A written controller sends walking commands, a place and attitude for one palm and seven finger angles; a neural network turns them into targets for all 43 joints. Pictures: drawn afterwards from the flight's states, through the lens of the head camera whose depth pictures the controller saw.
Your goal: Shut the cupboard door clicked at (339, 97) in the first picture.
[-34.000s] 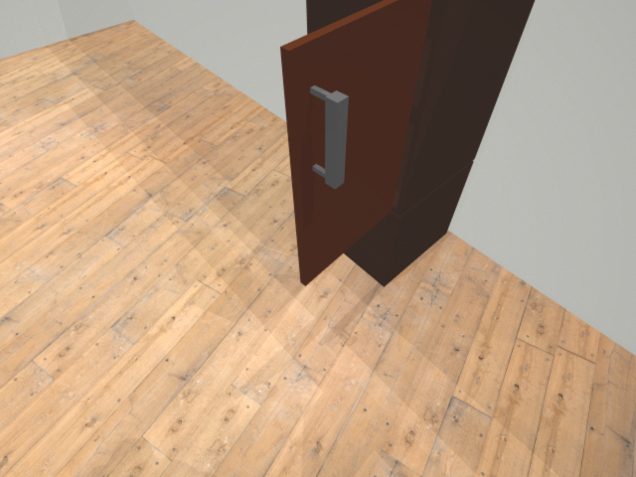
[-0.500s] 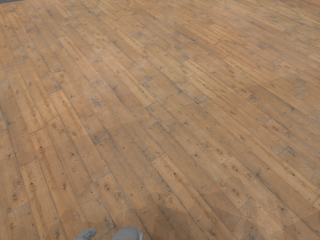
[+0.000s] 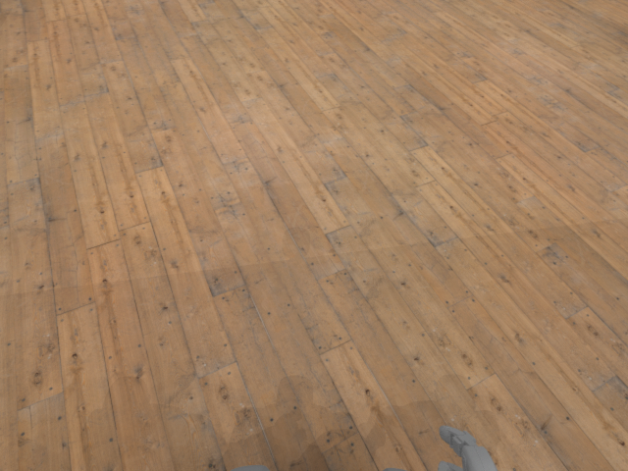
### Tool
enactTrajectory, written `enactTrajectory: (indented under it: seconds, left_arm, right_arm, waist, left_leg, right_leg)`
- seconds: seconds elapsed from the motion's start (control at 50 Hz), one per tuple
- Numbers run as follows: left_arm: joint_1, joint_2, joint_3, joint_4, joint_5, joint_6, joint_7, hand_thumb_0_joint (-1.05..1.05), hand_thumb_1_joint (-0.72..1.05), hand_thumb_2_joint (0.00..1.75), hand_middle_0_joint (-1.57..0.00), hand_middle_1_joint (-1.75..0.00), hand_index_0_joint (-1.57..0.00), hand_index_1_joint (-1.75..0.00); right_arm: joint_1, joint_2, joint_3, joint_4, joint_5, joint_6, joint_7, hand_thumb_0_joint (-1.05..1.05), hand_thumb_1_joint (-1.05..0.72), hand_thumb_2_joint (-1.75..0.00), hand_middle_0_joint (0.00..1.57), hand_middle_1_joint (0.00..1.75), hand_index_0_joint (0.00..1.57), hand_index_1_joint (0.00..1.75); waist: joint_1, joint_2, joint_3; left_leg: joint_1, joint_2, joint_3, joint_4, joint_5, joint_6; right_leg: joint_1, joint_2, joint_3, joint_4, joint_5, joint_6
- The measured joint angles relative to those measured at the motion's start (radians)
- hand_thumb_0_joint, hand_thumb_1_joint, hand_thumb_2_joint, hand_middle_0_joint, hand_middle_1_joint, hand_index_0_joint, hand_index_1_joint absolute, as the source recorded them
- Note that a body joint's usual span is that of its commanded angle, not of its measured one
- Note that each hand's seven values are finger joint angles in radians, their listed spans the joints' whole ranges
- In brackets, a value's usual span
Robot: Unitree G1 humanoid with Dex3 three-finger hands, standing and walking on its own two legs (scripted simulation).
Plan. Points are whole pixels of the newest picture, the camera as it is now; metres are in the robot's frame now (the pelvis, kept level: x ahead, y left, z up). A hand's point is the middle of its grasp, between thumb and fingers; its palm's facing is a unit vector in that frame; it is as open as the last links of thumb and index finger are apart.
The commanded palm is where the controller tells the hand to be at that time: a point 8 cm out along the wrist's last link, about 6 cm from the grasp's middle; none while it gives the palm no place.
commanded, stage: turn to face it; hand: left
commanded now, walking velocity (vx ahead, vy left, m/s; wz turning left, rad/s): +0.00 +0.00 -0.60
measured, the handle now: out of the picture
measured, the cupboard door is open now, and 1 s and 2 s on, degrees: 61 61 61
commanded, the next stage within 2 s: none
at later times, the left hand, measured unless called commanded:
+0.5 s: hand (238, 449) +0.16 +0.13 -0.15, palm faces -0.26 -0.93 -0.26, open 7.4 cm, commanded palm none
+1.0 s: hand (252, 375) +0.27 +0.13 -0.16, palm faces -0.53 -0.82 -0.21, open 7.4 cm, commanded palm none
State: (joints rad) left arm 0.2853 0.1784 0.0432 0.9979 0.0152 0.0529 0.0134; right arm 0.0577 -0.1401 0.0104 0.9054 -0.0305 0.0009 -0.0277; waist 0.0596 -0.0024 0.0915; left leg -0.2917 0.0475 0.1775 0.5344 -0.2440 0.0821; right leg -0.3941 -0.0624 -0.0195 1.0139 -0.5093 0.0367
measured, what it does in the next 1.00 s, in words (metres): steps on the spot, turning right: right foot, then left foot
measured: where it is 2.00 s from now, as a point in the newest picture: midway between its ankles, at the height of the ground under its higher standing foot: outside the picture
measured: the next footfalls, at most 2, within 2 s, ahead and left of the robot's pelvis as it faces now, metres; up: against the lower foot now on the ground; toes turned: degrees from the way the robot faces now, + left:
right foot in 0.28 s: +0.04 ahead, -0.15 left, +0.00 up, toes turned -16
left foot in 0.74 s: +0.16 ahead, +0.07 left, +0.00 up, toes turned -24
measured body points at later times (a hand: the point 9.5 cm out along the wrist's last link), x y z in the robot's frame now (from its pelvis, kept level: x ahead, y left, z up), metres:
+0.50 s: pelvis +0.03 -0.05 +0.00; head +0.07 -0.07 +0.45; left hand +0.17 +0.17 -0.13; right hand +0.01 -0.32 -0.14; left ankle +0.04 +0.10 -0.66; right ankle +0.00 -0.13 -0.74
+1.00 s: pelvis +0.07 +0.00 +0.01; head +0.12 +0.00 +0.45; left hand +0.29 +0.17 -0.14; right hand -0.02 -0.24 -0.13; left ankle +0.12 +0.09 -0.74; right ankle -0.04 -0.11 -0.67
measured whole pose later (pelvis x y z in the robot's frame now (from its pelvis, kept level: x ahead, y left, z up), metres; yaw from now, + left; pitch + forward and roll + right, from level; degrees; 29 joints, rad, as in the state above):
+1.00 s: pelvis +0.07 +0.00 +0.01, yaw -35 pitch +1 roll -3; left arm 0.16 0.27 0.09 0.88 0.02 0.08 -0.03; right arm 0.23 -0.17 -0.02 0.89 -0.03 0.01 -0.03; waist 0.01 -0.01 0.09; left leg -0.22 0.11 0.16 0.48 -0.27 0.01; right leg -0.44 -0.02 -0.02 0.99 -0.44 0.06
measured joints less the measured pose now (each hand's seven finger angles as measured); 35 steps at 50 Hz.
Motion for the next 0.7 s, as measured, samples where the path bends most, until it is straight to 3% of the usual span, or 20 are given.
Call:
enactTrajectory:
  seconds: [0.1, 0.22, 0.28, 0.3, 0.36, 0.44, 0.58, 0.66, 0.7]
  left_arm:
    - [-0.02, 0.009, 0.028, -0.034, 0.007, 0.014, -0.016, 0.0, 0.91, 0.9, -0.2, -0.3, -0.2, -0.3]
    - [-0.052, 0.022, 0.042, -0.065, 0.012, 0.014, -0.024, 0.0, 0.91, 0.9, -0.2, -0.3, -0.2, -0.3]
    - [-0.06, 0.033, 0.041, -0.09, 0.014, 0.0, -0.027, 0.0, 0.91, 0.9, -0.2, -0.3, -0.2, -0.3]
    - [-0.063, 0.032, 0.04, -0.092, 0.017, -0.01, -0.025, 0.0, 0.91, 0.9, -0.2, -0.3, -0.2, -0.3]
    - [-0.071, 0.022, 0.025, -0.097, 0.013, -0.028, -0.015, 0.0, 0.91, 0.9, -0.2, -0.3, -0.2, -0.3]
    - [-0.062, 0.022, 0.017, -0.098, 0.005, -0.029, -0.003, 0.0, 0.91, 0.9, -0.2, -0.3, -0.2, -0.3]
    - [-0.063, 0.023, 0.008, -0.097, 0.006, -0.031, -0.011, 0.0, 0.9, 0.9, -0.2, -0.3, -0.2, -0.3]
    - [-0.064, 0.027, 0.013, -0.097, 0.01, -0.022, -0.014, 0.0, 0.9, 0.9, -0.2, -0.3, -0.2, -0.3]
    - [-0.063, 0.035, 0.018, -0.095, 0.008, -0.014, -0.013, 0.0, 0.9, 0.9, -0.2, -0.3, -0.2, -0.3]
  right_arm:
    - [0.043, 0.012, -0.024, 0.014, 0.007, 0.012, 0.0, 0.0, -0.92, -0.9, 0.2, 0.3, 0.2, 0.3]
    - [0.09, -0.049, -0.062, 0.032, -0.001, 0.023, 0.001, -0.01, -0.92, -0.9, 0.2, 0.3, 0.2, 0.3]
    - [0.126, -0.084, -0.078, 0.044, 0.001, 0.032, 0.003, 0.0, -0.92, -0.9, 0.2, 0.3, 0.2, 0.3]
    - [0.135, -0.098, -0.085, 0.05, 0.004, 0.037, 0.004, 0.0, -0.92, -0.9, 0.2, 0.3, 0.2, 0.3]
    - [0.147, -0.13, -0.098, 0.059, 0.008, 0.067, 0.001, 0.0, -0.92, -0.9, 0.2, 0.3, 0.2, 0.3]
    - [0.146, -0.126, -0.095, 0.052, 0.008, 0.07, 0.006, 0.01, -0.92, -0.9, 0.2, 0.3, 0.19, 0.3]
    - [0.134, -0.097, -0.078, 0.023, 0.01, 0.057, 0.006, 0.01, -0.91, -0.9, 0.2, 0.3, 0.19, 0.3]
    - [0.118, -0.077, -0.066, 0.009, 0.019, 0.049, 0.003, 0.01, -0.91, -0.9, 0.2, 0.3, 0.2, 0.3]
    - [0.113, -0.066, -0.058, 0.0, 0.022, 0.038, 0.001, 0.01, -0.91, -0.9, 0.2, 0.3, 0.2, 0.3]
  waist:
    - [-0.013, 0.013, -0.014]
    - [-0.043, 0.027, -0.024]
    - [-0.049, 0.028, -0.033]
    - [-0.047, 0.037, -0.037]
    - [-0.05, 0.059, -0.036]
    - [-0.056, 0.034, -0.038]
    - [-0.058, 0.003, -0.03]
    - [-0.044, -0.012, -0.024]
    - [-0.041, -0.023, -0.026]
  left_leg:
    - [0.037, 0.031, 0.051, -0.033, -0.004, -0.014]
    - [0.049, 0.073, 0.123, 0.014, -0.05, -0.043]
    - [0.033, 0.098, 0.156, 0.096, -0.102, -0.068]
    - [0.015, 0.11, 0.149, 0.143, -0.128, -0.08]
    - [-0.089, 0.067, -0.015, 0.403, -0.267, -0.115]
    - [-0.186, 0.02, -0.122, 0.595, -0.182, -0.145]
    - [-0.184, 0.013, -0.183, 0.453, -0.154, -0.172]
    - [-0.129, -0.006, -0.183, 0.286, -0.172, -0.168]
    - [-0.077, -0.02, -0.178, 0.155, -0.116, -0.162]
  right_leg:
    - [-0.036, -0.001, -0.022, -0.051, 0.062, 0.008]
    - [0.02, 0.014, -0.063, -0.218, 0.103, 0.003]
    - [0.093, 0.027, -0.072, -0.371, 0.215, -0.022]
    - [0.098, 0.038, -0.067, -0.383, 0.187, -0.046]
    - [0.091, 0.066, -0.049, -0.372, 0.161, -0.08]
    - [0.121, 0.083, 0.0, -0.474, 0.224, -0.084]
    - [0.145, 0.105, 0.073, -0.553, 0.27, -0.078]
    - [0.133, 0.113, 0.119, -0.529, 0.258, -0.059]
    - [0.119, 0.118, 0.143, -0.496, 0.241, -0.044]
